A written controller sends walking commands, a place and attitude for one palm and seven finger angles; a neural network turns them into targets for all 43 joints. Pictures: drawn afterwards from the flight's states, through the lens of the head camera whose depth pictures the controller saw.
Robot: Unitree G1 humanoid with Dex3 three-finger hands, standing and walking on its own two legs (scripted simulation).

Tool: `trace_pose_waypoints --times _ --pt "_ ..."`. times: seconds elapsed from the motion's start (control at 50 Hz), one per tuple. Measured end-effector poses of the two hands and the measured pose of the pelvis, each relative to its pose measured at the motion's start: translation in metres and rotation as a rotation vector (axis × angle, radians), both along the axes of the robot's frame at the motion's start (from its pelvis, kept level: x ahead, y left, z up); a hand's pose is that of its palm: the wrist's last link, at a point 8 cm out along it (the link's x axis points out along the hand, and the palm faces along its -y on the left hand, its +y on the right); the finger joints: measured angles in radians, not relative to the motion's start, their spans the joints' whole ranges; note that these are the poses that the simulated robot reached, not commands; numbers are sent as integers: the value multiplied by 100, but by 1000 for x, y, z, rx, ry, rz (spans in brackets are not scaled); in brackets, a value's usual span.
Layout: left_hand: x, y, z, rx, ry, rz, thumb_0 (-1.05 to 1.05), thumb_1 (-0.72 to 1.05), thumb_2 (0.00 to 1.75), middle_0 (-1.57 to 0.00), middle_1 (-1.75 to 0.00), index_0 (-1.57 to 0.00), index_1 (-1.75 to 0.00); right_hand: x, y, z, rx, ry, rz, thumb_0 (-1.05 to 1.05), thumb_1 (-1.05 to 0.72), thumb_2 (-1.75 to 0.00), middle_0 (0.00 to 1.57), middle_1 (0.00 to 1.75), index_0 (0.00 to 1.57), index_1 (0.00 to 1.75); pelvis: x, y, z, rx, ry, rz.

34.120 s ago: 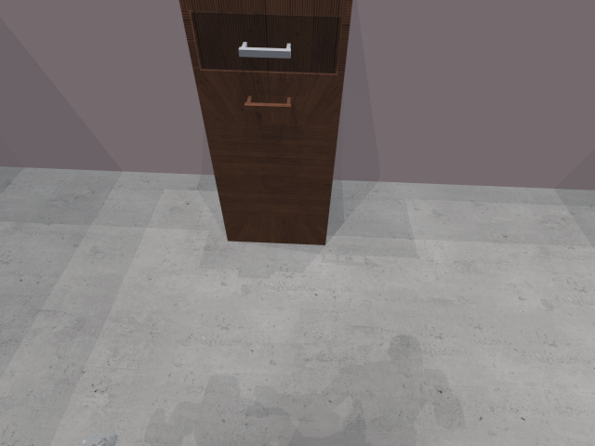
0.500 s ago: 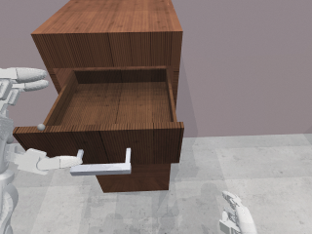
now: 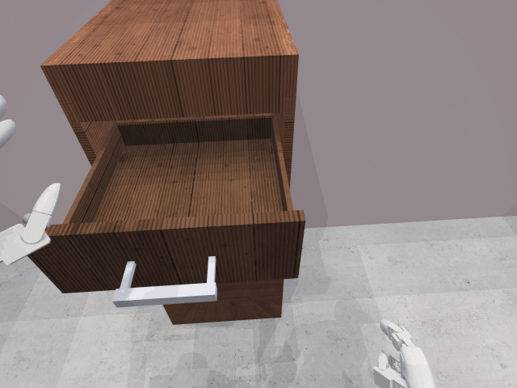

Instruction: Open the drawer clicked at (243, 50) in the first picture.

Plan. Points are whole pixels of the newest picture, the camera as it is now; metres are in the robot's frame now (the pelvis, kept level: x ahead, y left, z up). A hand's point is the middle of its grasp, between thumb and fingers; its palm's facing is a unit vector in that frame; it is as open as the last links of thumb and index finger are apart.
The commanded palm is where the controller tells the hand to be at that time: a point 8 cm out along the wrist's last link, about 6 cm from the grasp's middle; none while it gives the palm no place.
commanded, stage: draw the hand back to the body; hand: left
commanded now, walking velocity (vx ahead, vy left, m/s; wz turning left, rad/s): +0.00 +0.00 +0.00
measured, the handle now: (168, 280) +0.24 +0.16 +0.08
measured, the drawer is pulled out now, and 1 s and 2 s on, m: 0.28 0.28 0.28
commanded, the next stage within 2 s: step back with the hand held close in 0.26 s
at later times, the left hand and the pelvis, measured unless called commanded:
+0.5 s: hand (26, 211) +0.19 +0.23 +0.28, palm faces +0.51 -0.75 -0.43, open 7.5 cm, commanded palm +0.12 +0.28 +0.27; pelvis +0.00 +0.00 +0.00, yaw +1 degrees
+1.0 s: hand out of the picture +0.12 +0.25 +0.27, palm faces +0.53 -0.70 -0.48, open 7.4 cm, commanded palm +0.05 +0.29 +0.27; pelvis -0.08 +0.01 -0.01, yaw +0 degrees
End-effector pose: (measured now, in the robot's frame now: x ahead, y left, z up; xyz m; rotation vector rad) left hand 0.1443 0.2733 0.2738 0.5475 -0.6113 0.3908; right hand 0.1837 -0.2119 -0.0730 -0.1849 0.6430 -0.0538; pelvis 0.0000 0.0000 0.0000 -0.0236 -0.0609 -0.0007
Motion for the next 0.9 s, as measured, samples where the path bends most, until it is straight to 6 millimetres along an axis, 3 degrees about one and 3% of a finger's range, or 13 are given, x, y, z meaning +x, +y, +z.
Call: trace_pose_waypoints --times 0.2,0.38,0.46,0.66,0.76,0.9 --pt "-4 0 0 -25 -15 15 1 78 86 -21 -37 -21 -37 11 8 4 -2 -11 43 1 -90 -90 20 30 20 30 2 -1 0 0 -1 11" --pt "0 -3 0 -22 -6 8 1 87 90 -21 -32 -21 -31 5 2 1 -2 7 27 1 -90 -90 20 30 20 30 2 -3 1 2 0 7" --pt "-1 -2 10 65 -32 10 1 87 90 -21 -31 -21 -31 -2 -5 -1 -6 26 13 1 -90 -90 20 30 21 30 -1 -4 0 -1 34 12" --pt "-2 -7 -2 157 78 -57 1 88 90 -21 -31 -21 -30 -37 -34 -4 -55 94 -110 1 -90 -90 20 30 20 30 -21 2 -1 -5 101 2" --pt "-19 -3 -1 202 75 -63 1 88 90 -21 -31 -21 -30 -62 -38 -4 -82 115 -146 1 -90 -90 20 30 20 30 -34 6 -3 -7 106 2" --pt "-51 6 5 223 -12 -26 1 88 90 -21 -31 -21 -30 -90 -29 -7 -92 103 -139 1 -90 -90 20 30 20 30 -58 11 -8 -3 93 -1"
